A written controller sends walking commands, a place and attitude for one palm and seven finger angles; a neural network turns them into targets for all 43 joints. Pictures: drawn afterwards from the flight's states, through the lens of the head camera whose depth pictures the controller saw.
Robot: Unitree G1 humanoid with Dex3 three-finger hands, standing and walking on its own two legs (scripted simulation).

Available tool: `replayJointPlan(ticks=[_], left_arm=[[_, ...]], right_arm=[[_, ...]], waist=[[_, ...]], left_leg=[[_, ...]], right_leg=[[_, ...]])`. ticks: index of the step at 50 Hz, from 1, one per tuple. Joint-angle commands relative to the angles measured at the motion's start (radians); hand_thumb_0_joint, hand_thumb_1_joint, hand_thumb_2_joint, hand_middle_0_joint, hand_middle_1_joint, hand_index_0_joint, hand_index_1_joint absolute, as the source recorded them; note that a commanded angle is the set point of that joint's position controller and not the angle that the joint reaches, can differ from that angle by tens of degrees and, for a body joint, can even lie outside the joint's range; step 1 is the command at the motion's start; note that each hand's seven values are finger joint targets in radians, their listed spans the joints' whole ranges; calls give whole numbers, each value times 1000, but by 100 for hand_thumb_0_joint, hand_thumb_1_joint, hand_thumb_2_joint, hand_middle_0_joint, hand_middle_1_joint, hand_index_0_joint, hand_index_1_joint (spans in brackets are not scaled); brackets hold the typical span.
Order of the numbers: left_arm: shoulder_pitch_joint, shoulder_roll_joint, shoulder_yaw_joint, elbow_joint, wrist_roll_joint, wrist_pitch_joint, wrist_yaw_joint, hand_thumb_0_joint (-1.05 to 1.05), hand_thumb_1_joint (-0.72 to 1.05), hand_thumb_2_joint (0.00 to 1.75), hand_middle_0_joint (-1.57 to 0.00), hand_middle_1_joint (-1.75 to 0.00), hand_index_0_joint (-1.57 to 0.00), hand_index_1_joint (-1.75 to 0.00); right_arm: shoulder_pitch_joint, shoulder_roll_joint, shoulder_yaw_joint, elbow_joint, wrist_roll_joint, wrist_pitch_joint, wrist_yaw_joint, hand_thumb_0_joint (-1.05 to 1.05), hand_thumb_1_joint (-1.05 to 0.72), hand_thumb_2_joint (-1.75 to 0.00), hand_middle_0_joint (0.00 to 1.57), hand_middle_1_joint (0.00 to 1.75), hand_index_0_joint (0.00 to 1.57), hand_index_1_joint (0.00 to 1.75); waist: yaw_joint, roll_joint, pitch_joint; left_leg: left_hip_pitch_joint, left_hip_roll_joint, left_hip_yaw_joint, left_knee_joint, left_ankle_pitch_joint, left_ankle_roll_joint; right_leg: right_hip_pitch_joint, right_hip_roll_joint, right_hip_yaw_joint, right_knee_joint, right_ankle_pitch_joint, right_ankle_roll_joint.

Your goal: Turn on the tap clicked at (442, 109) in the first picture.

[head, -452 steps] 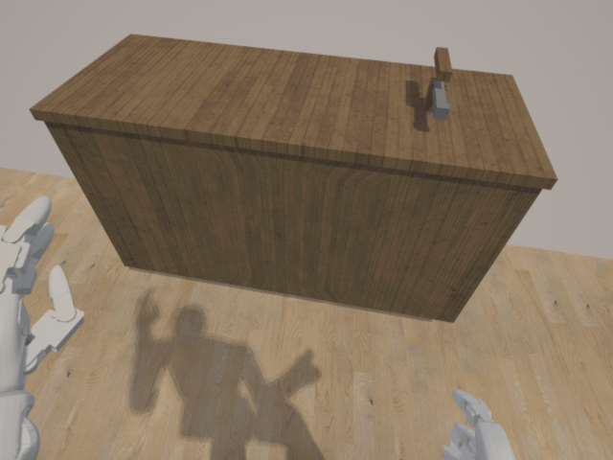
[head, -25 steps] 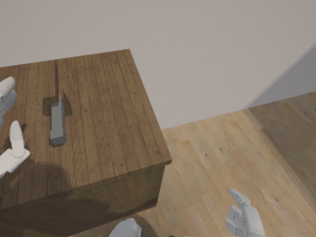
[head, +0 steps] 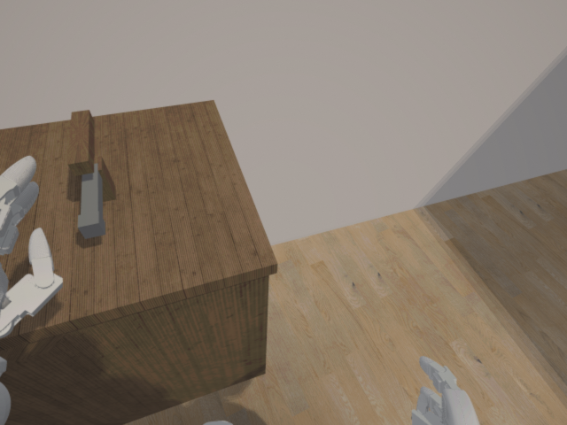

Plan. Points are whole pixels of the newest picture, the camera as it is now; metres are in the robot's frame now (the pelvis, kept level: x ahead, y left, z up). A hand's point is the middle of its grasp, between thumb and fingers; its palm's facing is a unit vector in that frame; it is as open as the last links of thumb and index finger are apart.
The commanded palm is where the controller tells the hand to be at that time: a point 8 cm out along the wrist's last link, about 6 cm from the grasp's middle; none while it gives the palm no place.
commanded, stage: shuffle to correct the standing spot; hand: left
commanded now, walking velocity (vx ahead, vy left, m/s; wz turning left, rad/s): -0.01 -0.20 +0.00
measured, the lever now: (91, 225) +0.36 +0.32 +0.06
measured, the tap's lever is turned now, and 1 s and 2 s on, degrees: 0 0 0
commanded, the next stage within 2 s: come to a stop and stand still in 0.20 s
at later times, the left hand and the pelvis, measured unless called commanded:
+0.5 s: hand (68, 269) +0.23 +0.24 +0.17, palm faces +0.46 -0.80 -0.38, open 7.4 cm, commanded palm +0.17 +0.26 +0.19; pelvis +0.02 -0.03 +0.01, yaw +3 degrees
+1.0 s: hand (8, 218) +0.25 +0.29 +0.21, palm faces +0.56 -0.73 -0.39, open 7.4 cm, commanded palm +0.15 +0.28 +0.19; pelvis +0.01 -0.01 +0.01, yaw +4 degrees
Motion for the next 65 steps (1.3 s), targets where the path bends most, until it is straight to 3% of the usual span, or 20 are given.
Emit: replayJointPlan(ticks=[1, 8, 10, 12, 13, 18, 23, 26, 29, 35, 37, 39, 42, 43, 44, 45, 49, 57, 58, 65], left_arm=[[-152, 158, 100, -158, -12, -38, 22, 0, 90, 90, -20, -30, -20, -30], [-186, 172, 115, -218, 19, -52, 6, 0, 90, 90, -20, -30, -20, -30], [-119, 164, 123, -184, 19, -54, 0, 0, 90, 90, -20, -30, -20, -30], [-82, 198, 142, -183, 8, -32, 5, 0, 90, 90, -20, -30, -20, -30], [-90, 191, 140, -174, 5, -22, 13, 0, 90, 90, -20, -30, -20, -30], [-86, 200, 150, -150, 9, -45, 44, 0, 90, 90, -20, -30, -20, -30], [-134, 139, 89, -188, 30, -82, 89, 0, 90, 90, -20, -30, -20, -30], [-157, 136, 68, -200, 33, -93, 95, 0, 90, 90, -20, -30, -20, -30], [-148, 126, 47, -215, 47, -79, 69, 0, 90, 90, -20, -30, -20, -30], [17, 144, 117, -121, 0, -57, 57, 0, 90, 90, -20, -30, -20, -30], [32, 145, 124, -90, -11, -51, 60, 0, 90, 90, -20, -30, -20, -30], [-15, 135, 104, -97, -8, -52, 61, 0, 90, 90, -20, -30, -20, -30], [-111, 133, 72, -124, 11, -58, 67, 0, 90, 90, -20, -30, -20, -30], [-992, 767, 207, -359, 19, -181, 53, 0, 90, 90, -20, -30, -20, -30], [-744, 402, 304, 9, 82, -141, 34, 0, 90, 90, -20, -30, -20, -30], [-587, 293, 179, 22, 43, -117, 31, 0, 90, 90, -20, -30, -20, -30], [-250, 169, 85, -2, 10, -117, 9, 0, 90, 90, -20, -30, -20, -30], [-35, 248, 219, -98, -12, -135, 41, 0, 90, 90, -20, -30, -20, -30], [-59, 317, 275, -103, -9, -134, 46, 0, 90, 90, -20, -30, -20, -30], [-83, 203, 136, -140, -18, -140, 24, 0, 90, 90, -20, -30, -20, -30]], right_arm=[[-79, -128, -44, -137, 0, -52, -16, 0, -90, -90, 20, 30, 20, 30], [-103, -135, -67, -176, 10, -45, 20, 0, -90, -90, 20, 30, 20, 30], [-74, -137, -78, -175, 6, -36, 34, 0, -90, -90, 20, 30, 20, 30], [-63, -125, -82, -170, 18, -28, 32, 0, -90, -90, 20, 30, 20, 30], [-62, -136, -81, -155, 14, -27, 31, 0, -90, -90, 20, 30, 20, 30], [-106, -97, -27, -111, -14, -55, 5, 0, -90, -90, 20, 30, 20, 30], [-91, -102, -30, -105, -18, -106, -17, 0, -90, -90, 20, 30, 20, 30], [-94, -154, -59, -112, 1, -91, -5, 0, -90, -90, 20, 30, 20, 30], [-109, -118, -40, -129, -16, -64, 13, 0, -90, -90, 20, 30, 20, 30], [-68, -135, -56, -166, 24, -17, 23, 0, -90, -90, 20, 30, 20, 30], [-75, -120, -38, -159, 23, -4, 17, 0, -90, -90, 20, 30, 20, 30], [-82, -122, -26, -148, 12, 1, 5, 0, -90, -90, 20, 30, 20, 30], [-111, -139, -27, -149, 9, -12, -4, 0, -90, -90, 20, 30, 20, 30], [27, -134, 223, -291, 57, -10, -73, 0, -90, -90, 20, 30, 20, 30], [-26, -60, 37, -182, 54, -70, -41, 0, -90, -90, 20, 30, 20, 30], [-94, -95, 42, -159, 19, -72, -4, 0, -90, -90, 20, 30, 20, 30], [-69, -160, -8, -145, -1, -78, 61, 0, -90, -90, 20, 30, 20, 30], [-141, -166, -30, -139, 4, -51, 57, 0, -90, -90, 20, 30, 20, 30], [-151, -175, -29, -136, 1, -41, 50, 0, -90, -90, 20, 30, 20, 30], [-125, -174, -27, -143, 7, -51, 48, 0, -90, -90, 20, 30, 20, 30]], waist=[[-18, 23, -70], [9, 262, -57], [13, 126, -89], [28, -246, -83], [21, -225, -73], [7, -14, -92], [20, 15, -167], [36, 105, -225], [7, 220, -167], [-11, -19, -183], [-14, -61, -130], [-13, -36, -103], [-2, 71, -126], [-64, 322, 29], [11, 174, -60], [9, 146, -48], [29, 136, -225], [21, -52, -221], [19, -10, -206], [19, 132, -208]], left_leg=[[63, 32, -41, -144, -142, 38], [-226, 155, -142, -302, -236, 91], [-192, 78, -38, -91, -206, 52], [-131, -123, 89, 445, -181, -7], [-112, -108, 45, 587, -174, -8], [-95, -37, 43, 291, -76, -5], [211, -70, 89, -335, 171, 37], [387, 135, -64, -285, 540, 81], [343, 136, -98, -209, 822, 22], [142, 16, -42, -54, 403, -6], [142, -1, -41, -164, 107, 11], [159, 16, -61, -262, 97, 30], [177, 78, -134, -315, 292, 59], [-150, 58, -156, -276, 465, 33], [9, 105, -107, -254, 268, 25], [66, 44, -72, -276, 287, 6], [81, -8, -35, -209, 286, -6], [62, -7, -65, -255, 231, 6], [61, -6, -73, -260, 219, 8], [127, -8, -81, -229, 406, -10]], right_leg=[[-56, -110, 148, -195, -413, 22], [276, -27, 72, 80, -201, 59], [248, -77, 152, -68, -251, 29], [24, -308, 499, -404, -573, -90], [-56, -362, 525, -452, -583, -120], [99, -299, 338, -293, -135, -135], [248, -204, 240, -203, 71, -1], [201, -129, 165, -59, 236, 96], [187, -96, 83, -87, 136, 38], [318, -228, 233, -158, 399, -79], [204, -259, 273, -226, 134, -61], [173, -205, 237, -229, -15, -27], [253, -120, 170, -163, 124, 34], [275, -16, 99, -31, 7, 90], [137, -92, 90, -93, -107, 62], [162, -77, 89, -136, -46, 48], [299, -124, 168, -111, 230, 23], [317, -132, 155, -129, 210, 28], [301, -130, 163, -125, 198, 24], [262, -123, 129, -70, 287, 18]])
